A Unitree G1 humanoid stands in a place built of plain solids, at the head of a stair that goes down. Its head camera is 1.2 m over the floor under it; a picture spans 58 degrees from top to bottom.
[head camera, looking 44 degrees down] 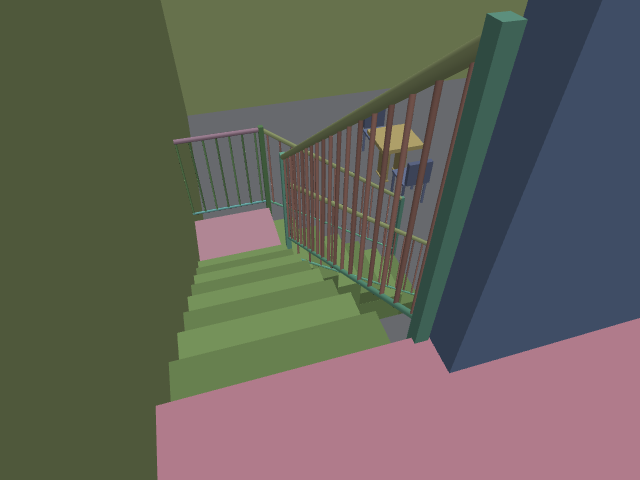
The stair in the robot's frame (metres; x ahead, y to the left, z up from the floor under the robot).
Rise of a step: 0.20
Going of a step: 0.27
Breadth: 0.80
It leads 17 degrees to the left of straight ahead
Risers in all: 9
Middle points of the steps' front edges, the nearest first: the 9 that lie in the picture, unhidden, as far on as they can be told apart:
0.68 0.08 0.00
0.93 0.16 -0.20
1.19 0.24 -0.40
1.45 0.31 -0.60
1.71 0.39 -0.80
1.97 0.47 -1.00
2.22 0.54 -1.20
2.48 0.62 -1.40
2.74 0.70 -1.60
